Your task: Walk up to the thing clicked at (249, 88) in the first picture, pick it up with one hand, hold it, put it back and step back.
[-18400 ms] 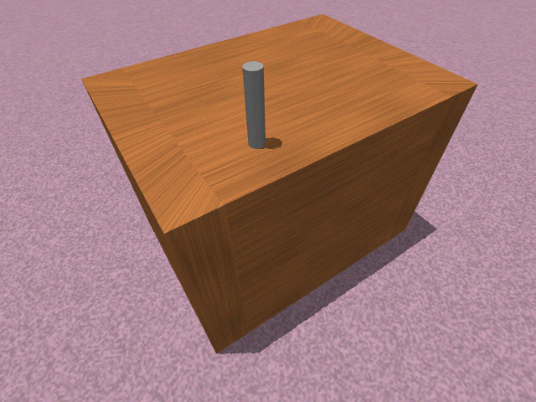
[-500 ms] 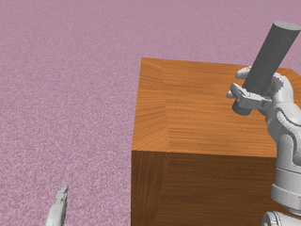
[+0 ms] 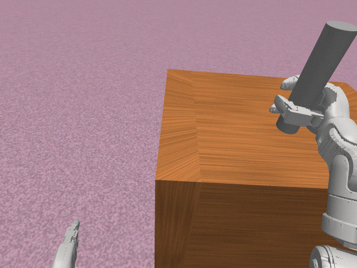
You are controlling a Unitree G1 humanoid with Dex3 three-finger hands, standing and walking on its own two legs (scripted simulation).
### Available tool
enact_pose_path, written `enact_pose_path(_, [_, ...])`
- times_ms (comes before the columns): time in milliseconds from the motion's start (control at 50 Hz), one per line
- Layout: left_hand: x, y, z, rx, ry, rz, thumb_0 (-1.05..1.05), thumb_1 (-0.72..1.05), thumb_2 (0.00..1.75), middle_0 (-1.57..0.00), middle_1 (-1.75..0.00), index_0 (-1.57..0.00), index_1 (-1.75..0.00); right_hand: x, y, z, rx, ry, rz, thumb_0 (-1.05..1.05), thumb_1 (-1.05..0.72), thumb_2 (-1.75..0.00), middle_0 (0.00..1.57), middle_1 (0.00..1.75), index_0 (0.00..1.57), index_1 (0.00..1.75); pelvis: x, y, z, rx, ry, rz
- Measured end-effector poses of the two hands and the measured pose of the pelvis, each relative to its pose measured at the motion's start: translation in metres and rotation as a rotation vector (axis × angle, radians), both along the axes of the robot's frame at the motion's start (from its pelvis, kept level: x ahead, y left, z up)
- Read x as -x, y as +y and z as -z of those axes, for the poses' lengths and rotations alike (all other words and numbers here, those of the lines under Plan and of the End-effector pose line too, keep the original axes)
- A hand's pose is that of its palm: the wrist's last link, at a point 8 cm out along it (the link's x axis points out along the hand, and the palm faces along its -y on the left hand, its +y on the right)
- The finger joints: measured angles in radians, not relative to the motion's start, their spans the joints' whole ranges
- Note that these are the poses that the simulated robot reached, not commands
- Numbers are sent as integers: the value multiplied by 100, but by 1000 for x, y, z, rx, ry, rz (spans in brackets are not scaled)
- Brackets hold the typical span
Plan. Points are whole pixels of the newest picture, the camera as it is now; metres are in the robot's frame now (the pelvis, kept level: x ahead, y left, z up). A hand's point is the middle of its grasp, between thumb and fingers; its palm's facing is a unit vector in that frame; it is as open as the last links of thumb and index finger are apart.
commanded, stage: crouch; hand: right
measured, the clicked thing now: (309, 85) +0.34 -0.19 +0.31
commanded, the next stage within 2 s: lower in 1.42 s
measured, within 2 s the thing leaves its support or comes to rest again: neither
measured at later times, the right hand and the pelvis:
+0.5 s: hand (271, 119) +0.40 -0.18 +0.20, palm faces +0.15 +0.99 +0.00, open 5.4 cm; pelvis -0.02 +0.00 +0.00, yaw +1 degrees
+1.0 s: hand (262, 118) +0.46 -0.19 +0.16, palm faces +0.15 +0.99 +0.00, open 5.4 cm; pelvis -0.01 +0.00 -0.01, yaw +2 degrees
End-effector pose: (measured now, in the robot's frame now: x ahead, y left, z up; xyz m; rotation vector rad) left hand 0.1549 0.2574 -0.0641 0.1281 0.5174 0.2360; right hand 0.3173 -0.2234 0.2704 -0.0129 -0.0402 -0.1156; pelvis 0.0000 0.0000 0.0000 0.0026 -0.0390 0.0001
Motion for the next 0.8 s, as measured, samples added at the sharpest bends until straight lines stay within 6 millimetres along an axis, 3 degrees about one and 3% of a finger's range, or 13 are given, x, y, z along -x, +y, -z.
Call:
enact_pose_path(140, [3, -3, 2, 3, 22, 12, -2, -53, 5, -6, -5, -6, -6, 2, 1, 2, 3, 0, -7, -2, -14, -113, 98, 110, 101, 112, 1, 1, 0, 0, -4, 3])
enact_pose_path(240, [1, -1, -2, -8, 2, 8, -2, -53, 5, -6, -5, -6, -6, -5, 2, 13, -11, 43, -12, -2, -14, -113, 98, 110, 101, 112, 4, 1, 0, 1, -7, 5])
enact_pose_path(340, [7, -1, -3, -17, -1, 11, -1, -53, 4, -6, -5, -6, -5, -21, -1, 37, -38, 103, 7, -2, -14, -113, 98, 110, 101, 112, 8, 2, 1, 1, 6, 1])
enact_pose_path(460, [27, 5, 2, -35, 32, -17, -1, -52, 4, -6, -5, -6, -5, -43, -5, 66, -36, 145, 34, -2, -14, -113, 98, 110, 101, 112, 14, 2, 2, 1, 29, -9])
enact_pose_path(600, [44, 12, 5, -66, 78, -58, -1, -52, 4, -6, -6, -7, -6, -68, 0, 79, -35, 117, 24, -2, -15, -112, 97, 111, 101, 111, 18, 0, 4, 0, 55, -25])
enact_pose_path(800, [43, -1, -1, -53, 51, -42, -1, -51, 4, -6, -6, -7, -5, -93, -4, 94, -35, 115, 31, -2, -15, -112, 97, 111, 101, 111, 16, -1, 4, 0, 89, -39])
